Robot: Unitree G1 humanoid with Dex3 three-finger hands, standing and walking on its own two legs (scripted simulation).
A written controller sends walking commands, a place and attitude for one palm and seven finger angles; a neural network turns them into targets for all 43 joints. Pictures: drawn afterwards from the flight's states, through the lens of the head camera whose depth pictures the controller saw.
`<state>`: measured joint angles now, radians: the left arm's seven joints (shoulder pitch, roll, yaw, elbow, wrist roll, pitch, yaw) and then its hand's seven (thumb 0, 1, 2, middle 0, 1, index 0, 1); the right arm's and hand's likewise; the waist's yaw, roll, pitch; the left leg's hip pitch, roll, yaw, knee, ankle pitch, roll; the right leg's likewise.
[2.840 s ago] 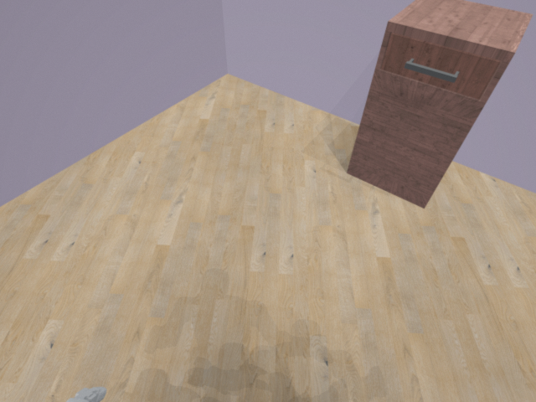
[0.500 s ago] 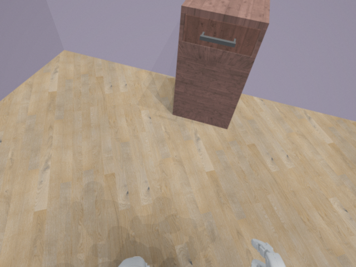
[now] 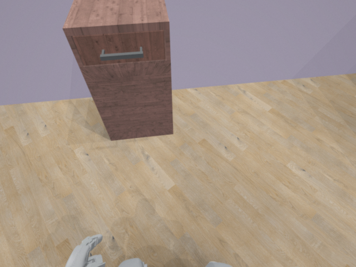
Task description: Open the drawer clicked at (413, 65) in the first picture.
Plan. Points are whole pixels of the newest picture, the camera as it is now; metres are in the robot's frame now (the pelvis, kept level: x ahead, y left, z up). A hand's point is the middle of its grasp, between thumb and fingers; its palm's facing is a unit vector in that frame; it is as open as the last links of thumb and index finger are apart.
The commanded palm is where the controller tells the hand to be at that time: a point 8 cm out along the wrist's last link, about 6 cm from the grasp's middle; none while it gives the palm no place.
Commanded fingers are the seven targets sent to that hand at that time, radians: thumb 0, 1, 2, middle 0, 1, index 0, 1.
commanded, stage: walk to a spot facing it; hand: left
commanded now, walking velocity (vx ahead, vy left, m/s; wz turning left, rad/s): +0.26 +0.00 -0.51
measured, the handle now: (122, 53) +0.95 +0.26 -0.07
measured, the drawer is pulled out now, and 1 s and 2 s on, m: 0.00 0.00 0.00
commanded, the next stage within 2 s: turn to face it in 0.50 s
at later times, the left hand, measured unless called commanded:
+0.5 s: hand (95, 216) +0.27 +0.24 -0.16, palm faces -0.22 -0.96 -0.19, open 7.4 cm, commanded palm none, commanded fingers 0.00 0.90 0.90 -0.20 -0.30 -0.20 -0.30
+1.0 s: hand (139, 183) +0.36 +0.13 -0.15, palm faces -0.29 -0.94 -0.17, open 7.4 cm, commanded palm none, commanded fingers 0.00 0.90 0.90 -0.20 -0.30 -0.20 -0.30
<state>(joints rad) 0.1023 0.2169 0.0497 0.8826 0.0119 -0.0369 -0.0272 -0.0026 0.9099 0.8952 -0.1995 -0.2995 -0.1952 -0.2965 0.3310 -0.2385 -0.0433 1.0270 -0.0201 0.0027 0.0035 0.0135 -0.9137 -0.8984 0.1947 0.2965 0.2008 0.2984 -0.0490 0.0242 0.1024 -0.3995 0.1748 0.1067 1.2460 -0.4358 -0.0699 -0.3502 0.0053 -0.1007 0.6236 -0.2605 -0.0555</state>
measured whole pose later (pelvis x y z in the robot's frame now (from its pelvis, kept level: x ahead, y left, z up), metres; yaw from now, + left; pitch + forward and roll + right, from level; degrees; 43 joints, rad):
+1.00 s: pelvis +0.19 +0.01 +0.01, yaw -16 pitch -1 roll +0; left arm 0.09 0.13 0.02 0.96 0.02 0.01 0.02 0.00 0.90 0.89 -0.20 -0.30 -0.20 -0.30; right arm 0.29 -0.15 -0.04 1.03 -0.01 0.07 0.01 0.01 -0.91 -0.90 0.19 0.30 0.20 0.30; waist -0.05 0.01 0.05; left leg -0.40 0.09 0.11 0.94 -0.47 -0.06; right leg -0.24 -0.10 -0.25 0.56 -0.29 -0.02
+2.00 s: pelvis +0.19 +0.01 +0.02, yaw +8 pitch +0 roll +0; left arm 0.39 0.18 0.03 1.08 0.03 -0.03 0.01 0.00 0.91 0.89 -0.20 -0.30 -0.20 -0.30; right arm 0.20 -0.20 -0.04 1.03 -0.02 0.03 0.02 0.01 -0.91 -0.90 0.19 0.30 0.20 0.30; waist 0.06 -0.01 0.01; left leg -0.26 0.06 0.09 0.61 -0.37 -0.02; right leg -0.14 -0.08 -0.19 0.45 -0.29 0.01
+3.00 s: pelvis +0.49 -0.01 +0.01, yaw +5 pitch -1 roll +0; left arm 0.31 0.14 0.01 1.12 0.01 0.01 0.04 0.00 0.92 0.90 -0.20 -0.30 -0.20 -0.30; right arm 0.12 -0.14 0.00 1.04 -0.01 0.00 -0.03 0.01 -0.92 -0.90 0.19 0.30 0.20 0.30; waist 0.05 -0.04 0.05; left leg -0.30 0.05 0.09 0.54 -0.21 0.01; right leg -0.12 0.00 -0.14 0.51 -0.35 -0.03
